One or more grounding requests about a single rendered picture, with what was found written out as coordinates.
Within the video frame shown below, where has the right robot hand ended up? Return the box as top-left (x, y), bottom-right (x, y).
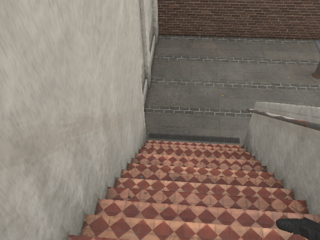
top-left (276, 217), bottom-right (320, 240)

